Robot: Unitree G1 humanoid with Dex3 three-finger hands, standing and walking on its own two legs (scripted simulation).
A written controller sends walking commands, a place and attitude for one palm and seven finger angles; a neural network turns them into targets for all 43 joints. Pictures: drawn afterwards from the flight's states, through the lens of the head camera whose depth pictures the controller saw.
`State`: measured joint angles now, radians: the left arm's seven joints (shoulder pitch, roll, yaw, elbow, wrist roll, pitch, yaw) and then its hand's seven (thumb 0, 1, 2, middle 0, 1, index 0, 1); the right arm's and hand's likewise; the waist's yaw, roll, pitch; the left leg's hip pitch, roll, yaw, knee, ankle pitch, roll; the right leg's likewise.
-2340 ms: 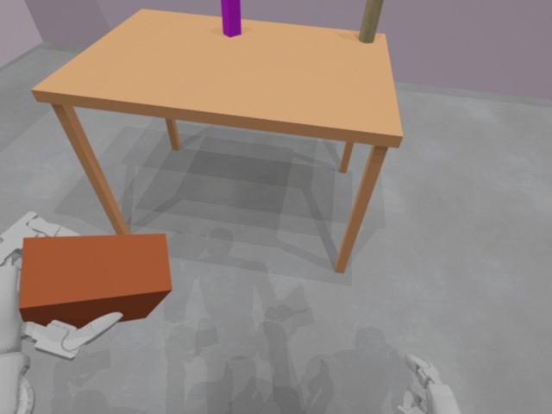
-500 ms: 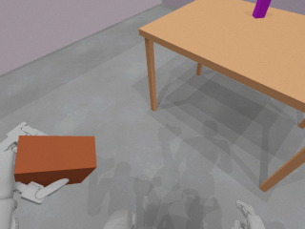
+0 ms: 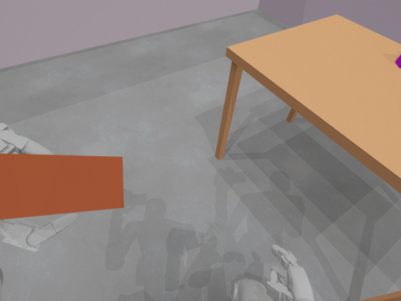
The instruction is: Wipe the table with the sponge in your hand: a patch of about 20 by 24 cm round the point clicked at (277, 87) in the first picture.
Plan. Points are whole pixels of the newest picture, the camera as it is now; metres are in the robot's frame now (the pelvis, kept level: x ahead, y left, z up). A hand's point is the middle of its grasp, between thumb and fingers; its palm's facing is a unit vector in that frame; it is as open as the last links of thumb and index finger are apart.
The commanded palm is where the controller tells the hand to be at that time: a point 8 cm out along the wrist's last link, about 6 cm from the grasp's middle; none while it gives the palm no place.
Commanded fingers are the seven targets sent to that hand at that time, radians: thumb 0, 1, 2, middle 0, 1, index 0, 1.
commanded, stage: walk to a spot facing it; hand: left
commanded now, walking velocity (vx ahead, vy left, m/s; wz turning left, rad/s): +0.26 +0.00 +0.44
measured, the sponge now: (76, 188) +0.23 +0.19 +0.18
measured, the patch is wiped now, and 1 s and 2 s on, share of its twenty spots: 0.00 0.00 0.00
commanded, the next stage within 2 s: none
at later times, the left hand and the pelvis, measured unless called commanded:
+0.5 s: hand (84, 165) +0.26 +0.19 +0.19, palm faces +0.51 -0.66 -0.55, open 10.5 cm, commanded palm +0.18 +0.23 +0.18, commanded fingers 0.00 0.10 1.30 -1.20 -1.60 -1.20 -1.60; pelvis +0.11 -0.09 +0.01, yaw +16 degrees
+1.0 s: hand (39, 233) +0.16 +0.20 +0.20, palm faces +0.74 -0.46 -0.49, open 10.5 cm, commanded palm +0.10 +0.21 +0.18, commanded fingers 0.00 0.10 1.30 -1.20 -1.60 -1.20 -1.60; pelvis +0.12 -0.11 +0.01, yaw +33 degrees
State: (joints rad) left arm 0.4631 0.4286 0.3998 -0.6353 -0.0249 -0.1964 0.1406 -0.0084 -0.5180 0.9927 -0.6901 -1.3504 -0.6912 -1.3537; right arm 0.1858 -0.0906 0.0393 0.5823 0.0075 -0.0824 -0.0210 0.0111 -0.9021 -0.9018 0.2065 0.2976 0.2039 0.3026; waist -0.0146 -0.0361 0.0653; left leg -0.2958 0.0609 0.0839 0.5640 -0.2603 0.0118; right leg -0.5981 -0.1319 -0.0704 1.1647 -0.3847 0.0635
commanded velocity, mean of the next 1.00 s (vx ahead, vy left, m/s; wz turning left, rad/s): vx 0.03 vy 0.00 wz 0.60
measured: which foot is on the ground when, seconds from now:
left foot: down 0.00-0.20, up 0.22-0.62, down 0.64-1.00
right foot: up 0.00-0.18, down 0.20-0.66, up 0.68-1.00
